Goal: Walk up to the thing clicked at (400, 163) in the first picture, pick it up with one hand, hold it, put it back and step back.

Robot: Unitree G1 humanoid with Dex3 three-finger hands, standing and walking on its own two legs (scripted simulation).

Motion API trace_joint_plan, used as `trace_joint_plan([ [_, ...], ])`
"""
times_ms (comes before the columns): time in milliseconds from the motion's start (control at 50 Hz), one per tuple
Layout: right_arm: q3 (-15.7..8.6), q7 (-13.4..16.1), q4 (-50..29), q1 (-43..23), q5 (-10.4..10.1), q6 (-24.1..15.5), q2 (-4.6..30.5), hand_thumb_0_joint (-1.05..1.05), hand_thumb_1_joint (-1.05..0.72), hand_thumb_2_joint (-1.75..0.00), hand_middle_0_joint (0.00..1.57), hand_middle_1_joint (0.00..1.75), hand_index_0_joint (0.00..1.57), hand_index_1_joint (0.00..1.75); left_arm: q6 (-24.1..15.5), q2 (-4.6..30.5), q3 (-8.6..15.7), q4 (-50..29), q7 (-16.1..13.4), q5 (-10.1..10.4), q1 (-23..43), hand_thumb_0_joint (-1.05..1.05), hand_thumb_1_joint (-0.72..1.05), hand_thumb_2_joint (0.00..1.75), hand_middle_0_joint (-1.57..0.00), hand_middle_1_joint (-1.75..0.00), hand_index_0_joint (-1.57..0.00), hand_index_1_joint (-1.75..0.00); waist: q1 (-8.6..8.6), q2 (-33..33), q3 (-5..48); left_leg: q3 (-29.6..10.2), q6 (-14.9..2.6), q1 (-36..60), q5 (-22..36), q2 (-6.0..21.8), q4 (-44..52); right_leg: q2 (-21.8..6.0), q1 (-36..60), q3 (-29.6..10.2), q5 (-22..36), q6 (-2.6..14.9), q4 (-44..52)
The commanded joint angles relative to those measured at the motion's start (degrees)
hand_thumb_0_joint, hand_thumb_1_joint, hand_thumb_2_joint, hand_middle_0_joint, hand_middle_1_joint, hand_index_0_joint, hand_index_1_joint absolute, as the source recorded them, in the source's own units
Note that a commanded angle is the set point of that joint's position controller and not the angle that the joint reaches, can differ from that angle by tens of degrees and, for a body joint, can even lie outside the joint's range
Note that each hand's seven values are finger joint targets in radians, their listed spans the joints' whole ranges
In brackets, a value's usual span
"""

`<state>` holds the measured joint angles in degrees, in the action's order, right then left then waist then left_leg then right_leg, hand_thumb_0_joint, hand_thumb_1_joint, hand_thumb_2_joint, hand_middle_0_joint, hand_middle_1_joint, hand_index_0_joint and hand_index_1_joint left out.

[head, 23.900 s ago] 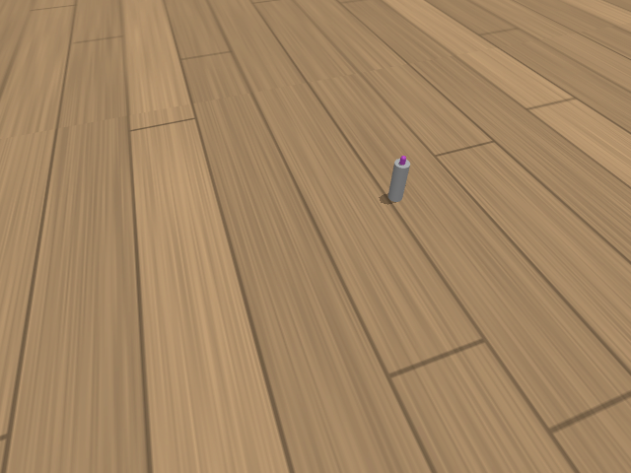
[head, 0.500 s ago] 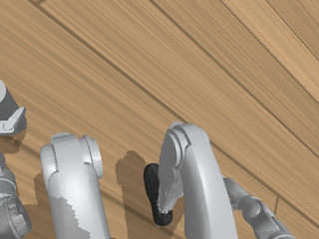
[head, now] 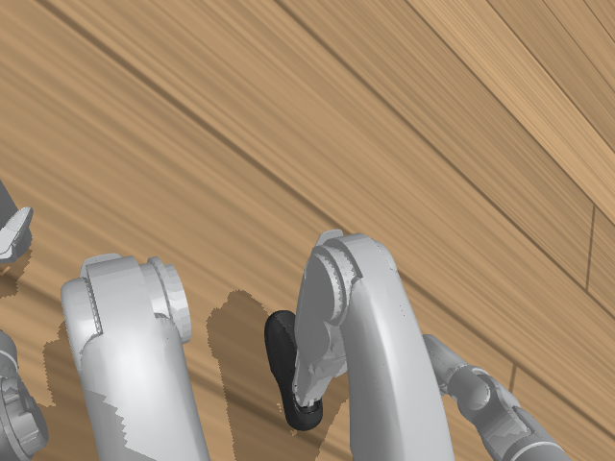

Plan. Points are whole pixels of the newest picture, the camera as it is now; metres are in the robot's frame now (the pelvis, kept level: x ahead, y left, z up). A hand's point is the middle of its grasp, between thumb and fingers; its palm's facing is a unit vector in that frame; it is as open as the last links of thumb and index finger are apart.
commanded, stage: lower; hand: left
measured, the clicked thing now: out of the picture +0.39 +0.31 -0.16
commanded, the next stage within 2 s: loosen in 0.12 s
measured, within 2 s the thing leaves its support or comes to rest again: rests again in 0.04 s
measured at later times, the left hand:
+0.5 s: hand out of the picture +0.39 +0.31 -0.16, palm faces +0.48 -0.88 +0.02, open 9.7 cm
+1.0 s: hand out of the picture +0.39 +0.31 -0.15, palm faces +0.48 -0.88 +0.02, open 16.1 cm
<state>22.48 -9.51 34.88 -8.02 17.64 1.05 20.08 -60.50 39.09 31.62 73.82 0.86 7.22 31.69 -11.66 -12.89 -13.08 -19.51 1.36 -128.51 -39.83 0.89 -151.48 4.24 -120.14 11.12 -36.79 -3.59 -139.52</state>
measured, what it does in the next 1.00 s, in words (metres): stands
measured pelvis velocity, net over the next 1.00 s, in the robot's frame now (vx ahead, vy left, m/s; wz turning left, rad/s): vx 0.00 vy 0.00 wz -0.02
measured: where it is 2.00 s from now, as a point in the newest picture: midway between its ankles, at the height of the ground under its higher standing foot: (224, 420)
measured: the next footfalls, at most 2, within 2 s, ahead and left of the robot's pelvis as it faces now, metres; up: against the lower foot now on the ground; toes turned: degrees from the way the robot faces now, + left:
none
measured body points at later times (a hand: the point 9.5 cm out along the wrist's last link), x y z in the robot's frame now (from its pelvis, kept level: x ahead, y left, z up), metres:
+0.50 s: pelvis +0.00 +0.00 +0.00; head +0.21 +0.19 +0.35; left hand +0.36 +0.36 -0.15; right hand +0.19 -0.24 -0.04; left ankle +0.08 +0.13 -0.25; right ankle +0.13 -0.13 -0.25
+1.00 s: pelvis +0.00 +0.00 +0.00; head +0.20 +0.19 +0.35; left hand +0.36 +0.36 -0.15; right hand +0.19 -0.23 -0.04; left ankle +0.08 +0.13 -0.25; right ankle +0.13 -0.13 -0.25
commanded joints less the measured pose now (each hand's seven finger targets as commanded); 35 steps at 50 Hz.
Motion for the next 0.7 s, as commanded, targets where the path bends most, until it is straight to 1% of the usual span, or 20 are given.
trace_joint_plan([
  [0,-6.5,1.3,-1.8,1.1,0.2,-0.1,19.4,0.00,-0.91,-0.91,0.20,0.30,0.20,0.30,-4.8,9.9,0.1,-9.2,-0.2,0.1,10.3,0.00,0.24,1.25,-1.32,-1.37,-1.32,-1.39,-3.00,29.0,33.1,6.2,0.38,22.9,4.9,2.6,19.1,1.6,13.9,6.9,8.6,4.59,9.3],
  [40,-6.3,1.2,-1.7,1.4,0.3,-0.1,19.2,0.00,-0.91,-0.91,0.20,0.30,0.20,0.30,-4.8,9.4,0.4,-8.7,-0.5,0.2,8.8,0.00,0.23,1.25,-1.32,-1.38,-1.31,-1.39,-2.79,27.7,33.7,6.2,0.26,22.9,6.2,2.6,18.8,1.7,15.1,6.8,9.8,4.49,9.6],
  [60,-6.3,1.2,-1.7,1.1,0.3,-0.2,19.3,0.00,-0.91,-0.91,0.20,0.30,0.20,0.30,-4.8,9.1,-0.8,-9.2,-0.6,-0.1,10.4,0.00,0.24,1.25,-1.31,-1.37,-1.31,-1.39,-3.53,28.8,32.5,6.0,0.45,22.9,5.5,2.7,19.2,1.6,13.9,7.1,9.3,4.59,9.3],
  [80,-6.3,1.2,-1.7,1.5,0.4,-0.2,19.4,0.00,-0.91,-0.91,0.20,0.30,0.20,0.30,-4.8,8.9,-0.5,-8.9,-0.7,0.0,9.6,0.00,0.22,1.25,-1.32,-1.37,-1.31,-1.39,-3.55,28.8,33.1,5.7,0.52,23.7,6.1,2.7,19.4,1.7,14.6,7.3,9.9,4.49,9.3],
  [100,-6.3,1.2,-1.7,1.3,0.4,-0.2,19.4,0.00,-0.91,-0.90,0.20,0.30,0.20,0.30,-4.9,9.2,-0.8,-9.1,-0.6,0.0,9.4,0.00,0.25,1.25,-1.31,-1.36,-1.31,-1.38,-3.21,28.6,33.2,5.8,0.47,23.7,5.9,2.7,19.2,1.7,14.3,7.2,9.7,4.55,9.4],
  [120,-6.5,1.2,-1.6,1.2,0.4,-0.2,19.4,0.00,-0.91,-0.90,0.20,0.30,0.20,0.30,-4.8,8.0,-1.6,-9.0,-0.6,-0.1,9.7,0.00,0.24,1.24,-1.32,-1.36,-1.31,-1.38,-3.56,28.4,32.6,5.8,0.49,23.4,5.5,2.8,19.2,1.6,13.9,7.2,9.4,4.53,9.5],
  [200,-5.9,1.0,-1.9,0.9,0.5,-0.4,19.2,0.00,-0.91,-0.90,0.20,0.30,0.20,0.30,-5.2,8.6,-1.3,-8.5,-1.1,0.2,9.5,0.00,0.25,1.25,-1.31,-1.36,-1.31,-1.38,-3.54,27.4,32.3,5.8,0.18,22.1,4.8,2.6,18.7,1.9,15.0,7.4,9.1,4.35,9.8],
  [220,-5.9,1.0,-1.8,0.8,0.5,-0.3,19.5,0.00,-0.91,-0.90,0.20,0.30,0.20,0.30,-5.5,9.6,0.1,-8.2,-1.4,0.3,8.8,0.00,0.24,1.17,-1.30,-1.31,-1.32,-1.30,-3.15,27.2,32.0,5.4,0.35,22.2,4.8,2.7,19.1,1.7,14.7,7.6,8.8,4.30,9.5],
  [240,-5.8,0.9,-2.1,0.7,0.6,-0.2,19.4,0.00,-0.92,-0.90,0.20,0.30,0.20,0.30,-5.8,9.8,-0.1,-9.0,-1.6,0.2,9.3,0.00,0.16,1.09,-1.23,-1.23,-1.25,-1.22,-3.00,28.1,32.8,5.2,0.46,23.0,4.9,2.7,19.4,1.8,14.7,7.8,8.7,4.41,9.4],
  [280,-5.8,1.0,-1.9,0.7,0.6,-0.2,19.7,0.00,-0.91,-0.90,0.20,0.30,0.20,0.30,-6.0,10.5,0.2,-9.2,-1.8,0.0,9.7,0.00,0.12,0.93,-1.12,-1.09,-1.14,-1.07,-3.05,28.7,32.7,5.1,0.47,23.2,4.8,2.7,19.4,1.8,14.3,7.8,8.9,4.46,9.2],
  [320,-5.7,1.0,-2.0,0.7,0.8,-0.1,19.6,0.00,-0.92,-0.90,0.20,0.30,0.20,0.30,-6.0,10.3,-0.4,-8.7,-1.9,-0.3,9.8,0.00,0.02,0.78,-1.07,-1.01,-1.08,-0.99,-3.57,28.7,32.2,5.2,0.45,22.8,4.6,2.7,19.3,1.9,14.6,7.8,8.7,4.50,9.4],
  [360,-5.7,1.0,-2.1,0.4,0.8,-0.1,19.3,0.00,-0.91,-0.90,0.20,0.30,0.20,0.30,-5.8,10.0,-0.7,-8.2,-1.9,-0.5,8.6,0.00,-0.07,0.68,-1.00,-0.91,-1.02,-0.90,-3.02,28.1,31.6,5.5,0.36,22.4,5.0,2.8,19.2,2.0,14.5,7.6,8.9,4.50,9.6],
  [380,-5.5,0.9,-2.2,0.5,1.0,-0.1,19.2,0.00,-0.92,-0.90,0.20,0.30,0.20,0.30,-5.8,9.6,-1.0,-8.8,-1.9,-0.5,9.5,0.00,-0.15,0.68,-0.92,-0.84,-0.94,-0.84,-3.45,28.5,31.7,5.5,0.44,22.7,4.9,2.8,19.2,2.0,14.9,7.6,8.9,4.44,9.8],
  [400,-5.4,1.0,-2.3,0.6,0.9,-0.1,19.2,0.00,-0.91,-0.90,0.20,0.30,0.20,0.30,-5.7,10.6,-0.1,-8.3,-2.0,-0.4,8.8,0.00,-0.07,0.76,-1.00,-0.92,-0.99,-0.92,-3.03,27.9,32.3,5.6,0.21,22.4,4.7,2.8,18.9,2.2,15.3,7.5,8.9,4.38,10.1],
  [420,-5.5,1.0,-2.2,0.6,1.0,-0.1,19.2,0.00,-0.92,-0.90,0.20,0.30,0.20,0.30,-5.4,8.9,-1.5,-7.7,-1.9,-0.6,8.4,0.00,-0.15,0.68,-0.92,-0.84,-0.91,-0.84,-3.47,27.8,31.7,5.7,0.24,22.4,4.9,2.7,18.9,2.1,15.0,7.5,9.2,4.37,10.2],
  [460,-5.6,1.0,-2.1,0.3,0.9,-0.2,19.4,0.00,-0.92,-0.90,0.20,0.30,0.20,0.30,-5.4,9.2,-1.7,-8.7,-2.0,-0.5,9.7,0.00,-0.29,0.52,-0.80,-0.70,-0.80,-0.70,-3.77,28.0,31.3,5.5,0.24,22.0,3.7,2.8,19.1,2.1,14.1,7.7,8.3,4.43,10.1],
  [480,-5.7,1.0,-2.2,0.5,0.9,-0.2,19.3,0.00,-0.92,-0.90,0.20,0.30,0.20,0.30,-5.4,9.9,-1.3,-9.7,-2.1,-0.5,9.9,0.00,-0.29,0.49,-0.75,-0.65,-0.75,-0.66,-3.47,28.0,31.7,5.5,0.19,22.6,4.0,2.8,19.2,2.1,14.5,7.7,8.4,4.39,10.1],
  [600,-5.9,0.9,-2.4,0.3,0.6,-0.4,19.3,0.00,-0.91,-0.90,0.20,0.30,0.20,0.30,-5.0,8.2,-2.1,-8.3,-2.2,-0.2,8.3,0.00,-0.48,0.32,-0.61,-0.48,-0.60,-0.49,-3.10,27.0,32.1,5.1,0.31,23.0,4.6,2.9,19.4,2.2,14.3,8.0,8.7,4.36,10.0],
  [640,-5.8,0.8,-2.2,0.5,0.7,-0.4,19.4,0.00,-0.91,-0.90,0.20,0.30,0.20,0.30,-5.1,8.6,-1.5,-8.7,-2.4,-0.3,8.6,0.00,-0.49,0.29,-0.56,-0.43,-0.55,-0.44,-3.03,28.0,32.1,4.6,0.61,24.0,5.5,3.0,20.1,2.0,14.0,8.0,9.4,4.41,9.3],
  [680,-5.8,0.7,-2.2,0.3,0.7,-0.3,19.2,0.00,-0.92,-0.90,0.20,0.30,0.20,0.30,-5.1,8.6,-2.1,-9.0,-2.5,-0.6,8.9,0.00,-0.53,0.23,-0.51,-0.37,-0.50,-0.38,-3.10,28.7,31.6,4.5,0.64,24.0,5.6,3.0,20.0,2.0,13.6,8.0,9.4,4.48,9.1],
])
